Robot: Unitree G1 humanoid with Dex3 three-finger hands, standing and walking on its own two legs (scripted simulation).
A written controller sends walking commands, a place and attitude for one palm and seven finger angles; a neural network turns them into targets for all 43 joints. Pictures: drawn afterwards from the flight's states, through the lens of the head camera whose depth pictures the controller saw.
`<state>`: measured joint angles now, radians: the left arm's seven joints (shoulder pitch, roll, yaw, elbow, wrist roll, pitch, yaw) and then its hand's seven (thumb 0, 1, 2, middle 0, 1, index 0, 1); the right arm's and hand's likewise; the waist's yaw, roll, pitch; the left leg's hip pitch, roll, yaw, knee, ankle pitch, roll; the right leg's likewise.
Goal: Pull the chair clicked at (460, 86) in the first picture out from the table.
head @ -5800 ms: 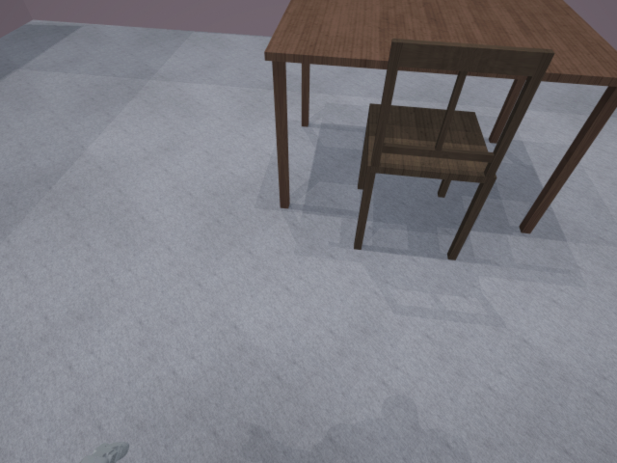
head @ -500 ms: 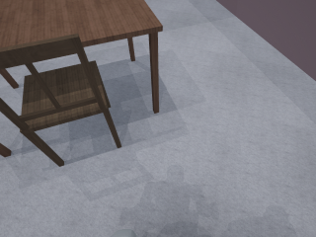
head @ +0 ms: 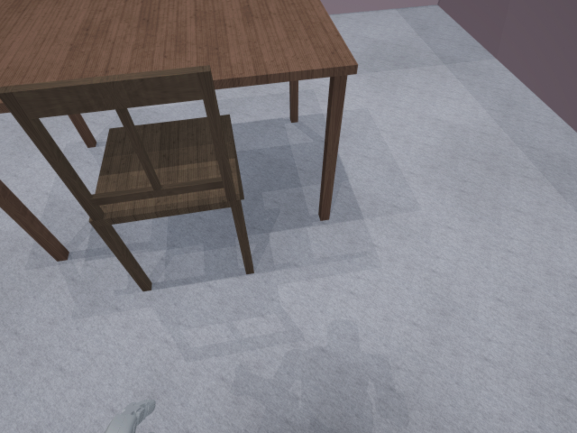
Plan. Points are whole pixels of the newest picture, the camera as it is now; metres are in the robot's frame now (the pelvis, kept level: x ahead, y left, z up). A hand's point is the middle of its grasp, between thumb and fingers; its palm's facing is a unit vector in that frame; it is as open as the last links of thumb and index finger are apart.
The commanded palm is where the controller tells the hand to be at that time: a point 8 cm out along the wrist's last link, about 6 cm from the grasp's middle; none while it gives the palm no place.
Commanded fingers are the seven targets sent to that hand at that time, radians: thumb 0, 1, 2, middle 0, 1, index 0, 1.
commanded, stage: turn to face it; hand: left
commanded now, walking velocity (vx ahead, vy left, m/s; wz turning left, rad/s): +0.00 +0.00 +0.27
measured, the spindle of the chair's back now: (140, 151) +0.73 +0.39 -0.10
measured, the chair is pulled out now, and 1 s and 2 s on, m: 0.00 0.00 0.00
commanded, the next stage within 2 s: take the last steps up to it in 0.12 s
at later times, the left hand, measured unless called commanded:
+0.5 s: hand out of the picture -0.06 +0.18 -0.15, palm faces +0.26 -0.93 -0.24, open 7.3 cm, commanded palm none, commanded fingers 0.00 0.90 0.90 -0.20 -0.30 -0.20 -0.30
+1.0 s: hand (139, 404) +0.19 +0.26 -0.17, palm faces +0.17 -0.97 -0.17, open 7.4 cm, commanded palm none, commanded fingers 0.00 0.90 0.90 -0.20 -0.30 -0.20 -0.30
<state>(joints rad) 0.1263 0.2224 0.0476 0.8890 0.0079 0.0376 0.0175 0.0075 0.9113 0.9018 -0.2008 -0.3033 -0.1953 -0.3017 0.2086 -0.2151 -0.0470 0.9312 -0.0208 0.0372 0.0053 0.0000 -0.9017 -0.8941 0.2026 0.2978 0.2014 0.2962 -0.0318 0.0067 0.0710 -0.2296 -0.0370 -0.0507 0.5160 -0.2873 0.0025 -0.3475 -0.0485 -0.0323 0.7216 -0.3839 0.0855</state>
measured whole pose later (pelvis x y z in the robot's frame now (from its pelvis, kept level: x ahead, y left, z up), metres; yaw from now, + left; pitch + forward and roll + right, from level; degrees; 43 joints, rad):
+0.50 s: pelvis +0.01 -0.01 +0.01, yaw +10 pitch +0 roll +1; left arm 0.37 0.18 0.04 1.04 0.04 -0.04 0.01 0.01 0.91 0.90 -0.20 -0.30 -0.20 -0.30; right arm 0.20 -0.23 -0.06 1.02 -0.02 0.05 0.03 0.00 -0.91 -0.89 0.20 0.30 0.19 0.30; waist 0.06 0.00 0.03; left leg -0.35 0.06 0.05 0.80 -0.40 -0.03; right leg -0.15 -0.09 -0.21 0.40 -0.25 -0.02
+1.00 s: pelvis +0.14 +0.07 +0.00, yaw +10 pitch -1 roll +1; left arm 0.17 0.18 0.05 1.03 0.02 0.00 -0.02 0.01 0.92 0.90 -0.20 -0.30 -0.19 -0.30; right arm 0.45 -0.13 -0.02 1.13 -0.02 -0.06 -0.03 0.00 -0.92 -0.89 0.20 0.30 0.20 0.30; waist -0.03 -0.03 0.05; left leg 0.10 -0.03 0.13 0.28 -0.36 0.03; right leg -0.58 -0.09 -0.09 0.86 -0.20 0.00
